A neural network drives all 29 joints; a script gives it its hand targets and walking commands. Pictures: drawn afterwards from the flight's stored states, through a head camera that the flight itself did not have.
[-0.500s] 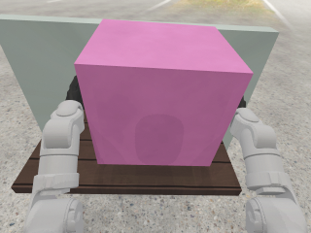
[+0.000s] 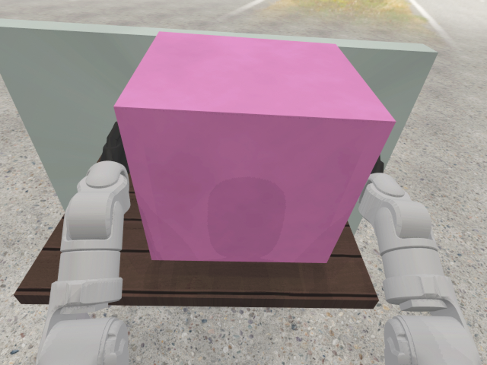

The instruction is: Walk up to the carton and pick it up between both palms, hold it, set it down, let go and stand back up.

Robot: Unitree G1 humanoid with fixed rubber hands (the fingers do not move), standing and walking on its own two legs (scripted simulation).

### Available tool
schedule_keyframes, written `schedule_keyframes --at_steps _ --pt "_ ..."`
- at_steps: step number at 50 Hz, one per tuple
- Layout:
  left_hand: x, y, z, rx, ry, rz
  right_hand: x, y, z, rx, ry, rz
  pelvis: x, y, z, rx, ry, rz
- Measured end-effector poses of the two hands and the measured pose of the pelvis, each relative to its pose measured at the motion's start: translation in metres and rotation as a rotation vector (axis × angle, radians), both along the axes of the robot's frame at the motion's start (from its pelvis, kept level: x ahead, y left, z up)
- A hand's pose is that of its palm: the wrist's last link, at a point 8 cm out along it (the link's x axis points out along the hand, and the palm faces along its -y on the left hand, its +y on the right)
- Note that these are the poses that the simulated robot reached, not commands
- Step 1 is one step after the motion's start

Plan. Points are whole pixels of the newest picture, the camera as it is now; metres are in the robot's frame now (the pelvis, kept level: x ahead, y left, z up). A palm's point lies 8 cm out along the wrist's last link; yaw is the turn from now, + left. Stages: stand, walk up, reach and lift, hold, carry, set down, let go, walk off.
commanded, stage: set down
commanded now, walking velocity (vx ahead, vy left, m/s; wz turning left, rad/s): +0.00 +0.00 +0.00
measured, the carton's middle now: (245, 150) +0.41 +0.00 +0.20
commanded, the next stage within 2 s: none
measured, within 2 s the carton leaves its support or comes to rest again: neither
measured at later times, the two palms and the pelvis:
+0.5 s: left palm (120, 182) +0.37 +0.20 +0.15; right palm (345, 200) +0.37 -0.19 +0.13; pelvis +0.01 +0.00 +0.00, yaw +1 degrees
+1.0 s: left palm (129, 187) +0.39 +0.20 +0.13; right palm (341, 202) +0.39 -0.19 +0.10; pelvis +0.02 +0.00 +0.00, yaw +1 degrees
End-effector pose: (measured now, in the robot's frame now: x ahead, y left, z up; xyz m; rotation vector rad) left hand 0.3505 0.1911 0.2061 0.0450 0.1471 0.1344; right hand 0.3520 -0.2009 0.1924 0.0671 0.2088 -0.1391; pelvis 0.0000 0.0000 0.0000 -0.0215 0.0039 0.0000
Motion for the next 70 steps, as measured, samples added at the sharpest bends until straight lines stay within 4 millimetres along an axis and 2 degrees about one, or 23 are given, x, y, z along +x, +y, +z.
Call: schedule_keyframes --at_steps 10,17,24,38,53,70 --pt "0.009 0.009 -0.010 -0.021 -0.035 0.005 0.006 0.010 -0.021 -0.032 -0.037 0.000 0.001 0.001 0.000 0.008 -0.059 0.006" --pt "0.015 0.014 -0.026 0.000 -0.031 0.000 0.012 0.017 -0.045 -0.047 -0.035 0.001 0.006 0.002 0.000 0.009 -0.081 0.020" --pt "0.020 0.011 -0.050 -0.004 -0.004 -0.001 0.016 0.013 -0.065 -0.061 -0.015 0.004 0.011 0.002 0.000 0.007 -0.076 0.023" --pt "0.032 0.001 -0.069 -0.012 0.011 -0.012 0.025 0.002 -0.076 -0.067 -0.006 -0.005 0.020 -0.001 0.001 0.005 -0.028 0.004" --pt "0.041 0.007 -0.083 -0.016 0.042 0.008 0.039 0.008 -0.094 -0.071 0.026 0.014 0.023 -0.003 0.001 0.006 0.016 0.014" --pt "0.051 0.008 -0.106 -0.025 0.061 0.001 0.046 0.009 -0.113 -0.082 0.045 0.008 0.024 -0.002 0.000 0.004 0.073 0.010"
